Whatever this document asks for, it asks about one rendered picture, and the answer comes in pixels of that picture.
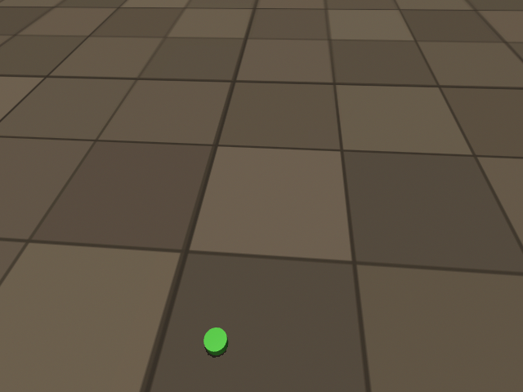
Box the tin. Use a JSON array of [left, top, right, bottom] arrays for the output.
[[203, 327, 228, 355]]

